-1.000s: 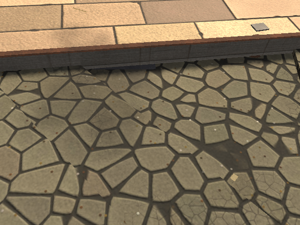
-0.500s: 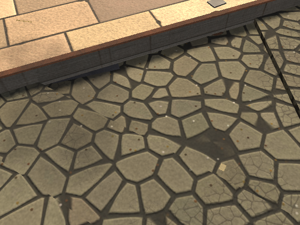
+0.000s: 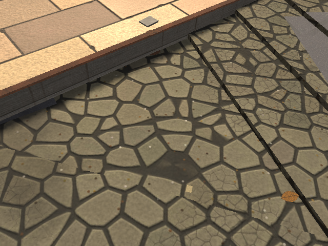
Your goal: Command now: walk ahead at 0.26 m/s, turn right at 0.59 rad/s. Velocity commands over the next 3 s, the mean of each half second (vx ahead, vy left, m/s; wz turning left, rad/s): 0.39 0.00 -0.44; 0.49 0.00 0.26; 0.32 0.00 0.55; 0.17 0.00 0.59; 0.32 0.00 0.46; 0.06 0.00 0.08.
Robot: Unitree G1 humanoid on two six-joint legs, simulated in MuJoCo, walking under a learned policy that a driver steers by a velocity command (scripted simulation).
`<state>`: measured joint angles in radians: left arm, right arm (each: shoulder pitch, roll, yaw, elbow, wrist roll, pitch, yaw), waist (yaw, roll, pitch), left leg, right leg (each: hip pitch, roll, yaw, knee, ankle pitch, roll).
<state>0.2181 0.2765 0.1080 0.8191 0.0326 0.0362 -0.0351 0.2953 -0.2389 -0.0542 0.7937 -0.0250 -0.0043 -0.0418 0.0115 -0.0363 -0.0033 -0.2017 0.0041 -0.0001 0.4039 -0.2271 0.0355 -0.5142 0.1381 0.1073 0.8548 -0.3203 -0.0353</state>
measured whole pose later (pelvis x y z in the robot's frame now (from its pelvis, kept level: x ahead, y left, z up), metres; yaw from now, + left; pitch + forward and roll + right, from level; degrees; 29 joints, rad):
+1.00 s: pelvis +0.43 -0.12 -0.05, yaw -2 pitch +0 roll -2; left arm 0.32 0.26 0.03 0.97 0.02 -0.08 0.01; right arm 0.18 -0.26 -0.06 0.85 -0.03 -0.06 0.05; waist 0.00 0.00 0.07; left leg -0.34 -0.05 0.05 0.50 -0.17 0.12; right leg -0.13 0.03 -0.14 1.08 -0.32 -0.05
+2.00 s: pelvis +0.71 -0.14 -0.06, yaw +34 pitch +1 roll +0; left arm 0.27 0.29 0.06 0.73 0.03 0.01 -0.02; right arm 0.35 -0.25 -0.03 0.73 -0.03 0.04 0.00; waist -0.01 -0.06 -0.06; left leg -0.24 -0.05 0.02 0.62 -0.40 0.08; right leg -0.52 -0.07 -0.02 0.89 -0.32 0.03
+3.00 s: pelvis +0.93 +0.02 -0.08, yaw +47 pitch -1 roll -1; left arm 0.31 0.20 0.00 0.99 0.01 0.00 0.01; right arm 0.16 -0.20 0.01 0.97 0.00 -0.01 -0.03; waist 0.03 -0.02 0.02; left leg -0.22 -0.04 -0.01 0.44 -0.19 0.04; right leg -0.11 0.01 -0.04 0.39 -0.26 0.00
